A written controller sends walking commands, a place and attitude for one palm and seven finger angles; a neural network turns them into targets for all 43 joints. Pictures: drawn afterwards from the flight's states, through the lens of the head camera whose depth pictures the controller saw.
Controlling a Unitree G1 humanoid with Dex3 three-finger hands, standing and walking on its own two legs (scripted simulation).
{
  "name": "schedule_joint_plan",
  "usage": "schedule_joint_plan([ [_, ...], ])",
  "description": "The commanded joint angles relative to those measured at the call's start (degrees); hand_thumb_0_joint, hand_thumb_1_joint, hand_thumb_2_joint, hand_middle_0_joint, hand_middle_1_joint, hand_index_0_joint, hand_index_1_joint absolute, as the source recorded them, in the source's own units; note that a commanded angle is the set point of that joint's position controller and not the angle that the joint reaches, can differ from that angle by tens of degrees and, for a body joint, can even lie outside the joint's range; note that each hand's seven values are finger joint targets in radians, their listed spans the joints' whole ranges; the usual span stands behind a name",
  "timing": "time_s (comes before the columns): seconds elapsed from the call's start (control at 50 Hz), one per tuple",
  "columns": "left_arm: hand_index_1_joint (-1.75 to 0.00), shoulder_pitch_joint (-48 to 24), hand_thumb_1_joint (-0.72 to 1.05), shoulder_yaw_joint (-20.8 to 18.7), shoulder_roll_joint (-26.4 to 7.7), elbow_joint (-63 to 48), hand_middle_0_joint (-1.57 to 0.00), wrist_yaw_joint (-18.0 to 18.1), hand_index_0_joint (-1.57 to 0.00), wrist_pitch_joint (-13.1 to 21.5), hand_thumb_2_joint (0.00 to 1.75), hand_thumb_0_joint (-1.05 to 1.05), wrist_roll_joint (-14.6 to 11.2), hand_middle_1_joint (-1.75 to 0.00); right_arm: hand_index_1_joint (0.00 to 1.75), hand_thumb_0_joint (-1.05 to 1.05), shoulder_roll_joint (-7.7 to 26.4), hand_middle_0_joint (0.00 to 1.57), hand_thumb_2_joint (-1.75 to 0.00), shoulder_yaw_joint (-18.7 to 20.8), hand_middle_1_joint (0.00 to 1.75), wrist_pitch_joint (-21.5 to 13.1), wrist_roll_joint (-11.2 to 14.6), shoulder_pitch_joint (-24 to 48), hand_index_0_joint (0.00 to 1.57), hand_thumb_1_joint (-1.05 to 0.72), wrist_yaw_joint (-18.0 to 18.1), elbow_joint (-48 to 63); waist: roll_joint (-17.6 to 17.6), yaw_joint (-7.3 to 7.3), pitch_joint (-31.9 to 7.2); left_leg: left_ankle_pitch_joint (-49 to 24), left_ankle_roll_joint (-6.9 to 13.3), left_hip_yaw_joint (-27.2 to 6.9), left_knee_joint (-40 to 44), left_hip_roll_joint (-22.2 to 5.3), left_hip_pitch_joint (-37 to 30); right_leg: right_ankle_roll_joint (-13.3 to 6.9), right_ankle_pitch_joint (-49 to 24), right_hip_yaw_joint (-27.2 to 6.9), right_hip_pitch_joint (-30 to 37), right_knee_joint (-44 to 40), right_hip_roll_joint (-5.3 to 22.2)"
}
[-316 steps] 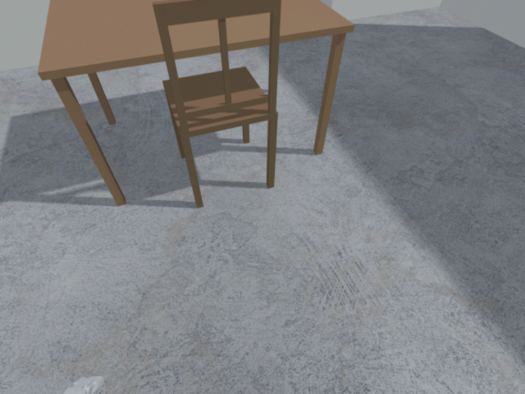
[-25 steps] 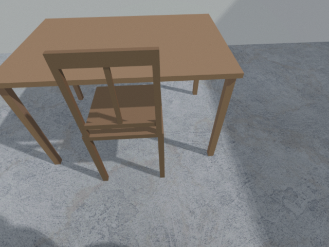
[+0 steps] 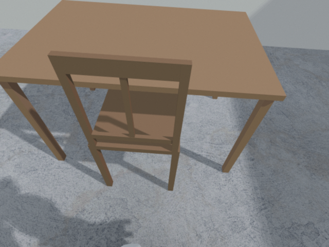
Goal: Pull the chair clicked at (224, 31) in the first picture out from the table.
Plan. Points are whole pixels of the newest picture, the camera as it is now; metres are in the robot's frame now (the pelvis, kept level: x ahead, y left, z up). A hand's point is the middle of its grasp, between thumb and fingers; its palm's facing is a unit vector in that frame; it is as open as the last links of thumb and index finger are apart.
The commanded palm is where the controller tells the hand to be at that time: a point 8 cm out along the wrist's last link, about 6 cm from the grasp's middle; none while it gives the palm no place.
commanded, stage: take the last steps up to it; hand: left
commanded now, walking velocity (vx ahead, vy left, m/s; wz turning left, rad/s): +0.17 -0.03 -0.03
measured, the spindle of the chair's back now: (128, 110) +0.54 +0.19 -0.05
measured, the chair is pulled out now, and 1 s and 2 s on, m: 0.00 0.00 0.00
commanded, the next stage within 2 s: come to a stop and stand still in 0.08 s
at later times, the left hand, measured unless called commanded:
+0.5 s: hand (111, 226) +0.19 +0.17 -0.16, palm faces -0.01 -0.97 -0.23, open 7.3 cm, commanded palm none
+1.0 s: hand out of the picture +0.06 +0.19 -0.16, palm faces +0.00 -0.97 -0.25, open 7.4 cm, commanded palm none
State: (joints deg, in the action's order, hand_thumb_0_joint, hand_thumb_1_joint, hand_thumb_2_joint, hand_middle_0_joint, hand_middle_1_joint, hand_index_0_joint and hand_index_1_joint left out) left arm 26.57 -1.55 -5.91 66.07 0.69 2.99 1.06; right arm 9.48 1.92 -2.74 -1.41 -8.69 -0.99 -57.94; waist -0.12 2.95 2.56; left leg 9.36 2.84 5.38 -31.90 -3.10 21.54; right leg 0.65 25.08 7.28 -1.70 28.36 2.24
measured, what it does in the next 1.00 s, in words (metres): steps on the spot: right foot, then right foot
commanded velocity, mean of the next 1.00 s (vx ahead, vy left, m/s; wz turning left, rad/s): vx -0.06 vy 0.00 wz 0.00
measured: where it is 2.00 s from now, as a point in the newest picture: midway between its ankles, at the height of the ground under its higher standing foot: outside the picture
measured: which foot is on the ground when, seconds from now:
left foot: down 0.00-1.00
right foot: down 0.00-0.00, up 0.02-0.30, down 0.32-0.64, up 0.66-0.86, down 0.88-1.00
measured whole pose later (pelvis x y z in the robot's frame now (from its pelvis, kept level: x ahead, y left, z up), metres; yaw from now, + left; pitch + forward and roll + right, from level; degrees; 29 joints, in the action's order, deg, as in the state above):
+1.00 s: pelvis +0.06 +0.01 +0.01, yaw -1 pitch -1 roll +0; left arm 15.9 -0.1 -7.8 64.3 3.4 0.2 0.9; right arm 9.6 1.0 0.7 -0.1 -14.4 1.7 -63.0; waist -2.2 -0.5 2.8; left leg 13.1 0.3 5.7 -26.3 -1.3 11.6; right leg -1.0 16.4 3.0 -8.9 26.6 0.3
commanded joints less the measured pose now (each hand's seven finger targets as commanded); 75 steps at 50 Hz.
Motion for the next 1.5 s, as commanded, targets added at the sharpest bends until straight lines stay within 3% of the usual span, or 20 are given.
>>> schedule_joint_plan([
  [0.0, -0.30, 0.3, 0.90, -1.0, -5.8, -4.9, -0.20, 0.5, -0.20, 0.5, 0.90, 0.00, -0.3, -0.30, 0.30, 0.00, 13.7, 0.20, -0.90, 3.0, 0.30, -0.4, 0.3, -18.9, 0.20, -0.90, 2.3, -2.6, -10.5, -7.89, -11.4, -11.4, 11.7, -27.6, 14.3, -22.1, -29.1, -3.0, 9.5, -4.9, -29.7, 40.1, -1.1],
  [0.06, -0.30, -5.1, 0.90, -1.4, -5.5, -4.8, -0.20, -0.3, -0.20, -0.2, 0.90, 0.00, -0.1, -0.30, 0.30, 0.00, 5.9, 0.20, -0.90, 1.2, 0.30, -1.0, 0.5, -8.5, 0.20, -0.90, 2.6, -0.5, -4.5, -4.14, -0.6, -8.7, 9.9, -17.4, 18.1, -16.8, -12.5, -2.1, -0.1, -7.1, -29.4, 39.9, 3.9],
  [0.12, -0.30, -1.8, 0.90, -1.2, -3.0, -4.0, -0.20, -0.3, -0.20, -1.7, 0.90, 0.00, 0.3, -0.30, 0.30, 0.00, 4.3, 0.20, -0.90, 1.0, 0.30, -1.5, 0.3, -5.9, 0.20, -0.90, 2.6, -0.1, -6.0, -1.32, -1.9, -14.6, 8.2, -7.9, 18.5, -12.7, -7.9, -0.9, -3.6, -5.4, -22.9, 30.2, 3.8],
  [0.22, -0.30, -5.1, 0.90, 0.1, -2.4, -5.0, -0.20, 0.4, -0.20, -2.1, 0.90, 0.00, 0.2, -0.30, 0.30, 0.00, 5.2, 0.20, -0.90, 0.4, 0.30, -0.4, 0.0, -4.9, 0.20, -0.90, 2.8, -0.6, -4.6, -1.55, -2.3, -24.6, 7.0, -5.4, 13.6, -11.3, -8.7, 0.0, -9.7, -3.5, -15.3, 11.5, 1.6],
  [0.28, -0.30, -3.3, 0.90, -0.3, -6.9, -4.1, -0.20, 1.2, -0.20, -1.5, 0.90, 0.00, 0.2, -0.30, 0.30, 0.00, 4.5, 0.20, -0.90, 0.1, 0.30, 0.4, 0.6, -4.6, 0.20, -0.90, 2.9, -1.9, -1.3, -0.07, -3.3, -18.8, 0.4, -3.6, 5.7, -6.6, -8.8, 0.2, -28.9, -6.1, -6.3, -4.5, 3.4],
  [0.34, -0.30, -9.1, 0.90, -0.8, -12.6, -5.4, -0.20, 1.6, -0.20, -1.2, 0.90, 0.00, -0.2, -0.30, 0.30, 0.00, 2.7, 0.20, -0.90, 0.2, 0.30, 2.3, 1.4, -9.1, 0.20, -0.90, 2.8, -3.2, 4.4, -3.95, -5.1, -2.1, -3.9, -2.5, 4.9, -1.0, -9.0, -6.2, -58.4, -14.3, -5.5, 0.0, 12.4],
  [0.44, -0.30, -11.8, 0.90, -2.0, -14.4, -6.6, -0.20, 2.5, -0.20, -2.7, 0.90, 0.00, 0.1, -0.30, 0.30, 0.00, 3.2, 0.20, -0.90, 1.2, 0.30, 4.5, 1.2, -9.1, 0.20, -0.90, 3.0, -3.1, 11.2, -2.37, -6.2, 19.6, -5.4, -1.8, -7.5, 0.8, -5.0, -12.1, -66.5, -16.0, -2.5, -3.3, 17.5],
  [0.5, -0.30, -14.5, 0.90, -2.8, -14.7, -7.8, -0.20, 2.8, -0.20, -3.5, 0.90, 0.00, 0.4, -0.30, 0.30, 0.00, 2.7, 0.20, -0.90, 1.4, 0.30, 4.8, 1.3, -9.5, 0.20, -0.90, 3.0, -2.7, 8.6, -2.68, -6.3, 19.0, -5.6, -2.8, -8.4, 1.1, -4.7, -12.8, -62.0, -14.7, -3.5, -2.8, 17.0],
  [0.56, -0.30, -17.3, 0.90, -2.8, -13.4, -8.4, -0.20, 2.6, -0.20, -4.1, 0.90, 0.00, 0.0, -0.30, 0.30, 0.00, 1.7, 0.20, -0.90, 1.3, 0.30, 4.3, 1.2, -13.7, 0.20, -0.90, 2.8, -4.0, 7.5, -4.75, -6.7, 4.3, -5.3, -1.2, 6.1, 0.8, -13.5, -8.6, -43.3, -11.8, -9.4, -0.7, 13.0],
  [0.62, -0.30, -17.4, 0.90, -1.8, -7.6, -9.7, -0.20, 1.9, -0.20, -5.0, 0.90, 0.00, -0.4, -0.30, 0.30, 0.00, 6.2, 0.20, -0.90, 1.3, 0.30, 2.9, 0.3, -9.2, 0.20, -0.90, 2.9, -1.8, -12.8, -2.74, -1.4, -16.5, 2.2, -14.3, 17.7, -12.6, -7.7, -0.1, -5.9, -3.9, -14.7, 10.5, 0.4],
  [0.64, -0.30, -17.2, 0.90, -1.9, -8.0, -9.1, -0.20, 2.1, -0.20, -5.7, 0.90, 0.00, -0.1, -0.30, 0.30, 0.00, 5.6, 0.20, -0.90, 1.0, 0.30, 2.6, 0.2, -7.5, 0.20, -0.90, 3.3, -1.4, -12.3, -2.66, 0.7, -19.0, 4.5, -15.1, 18.6, -13.2, -5.5, -0.1, 1.6, -6.5, -15.3, 18.0, 0.0],
  [0.7, -0.30, -13.5, 0.90, -1.7, -7.2, -7.5, -0.20, 2.0, -0.20, -5.6, 0.90, 0.00, -0.2, -0.30, 0.30, 0.00, 5.8, 0.20, -0.90, 0.8, 0.30, 2.4, 0.1, -4.9, 0.20, -0.90, 3.7, -1.0, -7.7, -0.94, -1.7, -25.8, 6.8, -10.8, 14.3, -11.7, -10.7, -0.3, 1.5, -8.3, -17.5, 21.9, 0.5],
  [0.8, -0.30, -11.9, 0.90, -0.6, -6.4, -6.0, -0.20, 2.1, -0.20, -4.4, 0.90, 0.00, -0.5, -0.30, 0.30, 0.00, 5.8, 0.20, -0.90, 1.0, 0.30, 2.4, 0.6, -8.9, 0.20, -0.90, 3.6, -3.8, -6.2, -2.50, -4.5, -28.9, 5.3, -10.0, 11.1, -9.8, -18.6, 0.4, -5.2, -5.2, -12.5, 1.6, 1.1],
  [0.86, -0.30, -9.5, 0.90, 0.0, -9.0, -3.7, -0.20, 2.6, -0.20, -3.0, 0.90, 0.00, -0.4, -0.30, 0.30, 0.00, 3.0, 0.20, -0.90, 0.5, 0.30, 2.4, 1.7, -9.9, 0.20, -0.90, 3.2, -4.4, 0.8, -3.77, -3.8, -12.3, -0.9, -7.6, 8.2, -4.3, -13.7, -2.0, -26.5, -11.7, -5.2, -9.5, 6.3],
  [0.92, -0.30, -11.2, 0.90, 0.5, -8.5, -3.6, -0.20, 2.2, -0.20, -2.4, 0.90, 0.00, -0.4, -0.30, 0.30, 0.00, 2.8, 0.20, -0.90, 0.0, 0.30, 3.4, 1.2, -9.8, 0.20, -0.90, 2.9, -5.4, 7.9, -4.64, 0.5, -0.9, -3.1, -5.0, 10.6, -2.5, -16.4, -3.8, -21.1, -13.3, -13.2, -10.6, 7.2],
  [0.96, -0.30, -5.5, 0.90, 0.3, -11.4, -5.0, -0.20, 4.0, -0.20, -0.3, 0.90, 0.00, 0.1, -0.30, 0.30, 0.00, 5.6, 0.20, -0.90, -0.5, 0.30, 1.8, 1.0, -5.1, 0.20, -0.90, 2.1, 0.4, 3.2, -3.40, 2.2, -3.0, -3.5, -3.2, 2.3, -2.2, -8.0, -2.8, -51.1, -13.9, -8.6, -4.9, 9.1],
  [1.0, -0.30, -5.9, 0.90, 0.8, -10.0, -6.6, -0.20, 3.3, -0.20, -0.2, 0.90, 0.00, -0.7, -0.30, 0.30, 0.00, 3.9, 0.20, -0.90, -0.6, 0.30, 1.3, 0.7, -9.9, 0.20, -0.90, 2.3, 0.0, 5.2, -4.67, -6.9, 1.1, -2.1, -3.9, 4.2, -1.4, -10.4, -4.5, -42.7, -12.9, -4.2, -2.2, 7.9],
  [1.1, -0.30, -7.2, 0.90, 1.2, -9.7, -8.6, -0.20, 2.3, -0.20, -1.6, 0.90, 0.00, -0.2, -0.30, 0.30, 0.00, 4.7, 0.20, -0.90, -0.6, 0.30, 2.9, 0.5, -8.2, 0.20, -0.90, 1.6, 0.7, 3.6, -4.36, 5.3, 9.0, -1.9, -5.2, 5.7, -1.0, -7.7, -4.6, 1.7, -13.8, -19.4, -10.7, 5.3],
  [1.14, -0.30, -7.3, 0.90, 0.9, -10.0, -9.3, -0.20, 2.2, -0.20, -1.8, 0.90, 0.00, -0.1, -0.30, 0.30, 0.00, 4.9, 0.20, -0.90, -0.3, 0.30, 3.2, 0.3, -9.5, 0.20, -0.90, 1.4, 0.7, 2.4, -4.86, 6.3, 11.1, -1.8, -5.5, 5.4, -0.7, -6.8, -4.7, 7.7, -14.3, -22.8, -11.5, 5.1],
  [1.48, -0.30, -3.6, 0.90, 1.2, -7.4, -7.9, -0.20, 1.5, -0.20, -1.7, 0.90, 0.00, 0.0, -0.30, 0.30, 0.00, 4.9, 0.20, -0.90, -0.9, 0.30, 1.7, 0.6, -11.2, 0.20, -0.90, 1.7, -1.5, -0.3, -2.84, 2.5, 15.3, -0.6, -9.9, 14.1, -3.0, -2.0, -2.7, -4.1, -9.3, -14.2, -7.2, 2.9],
])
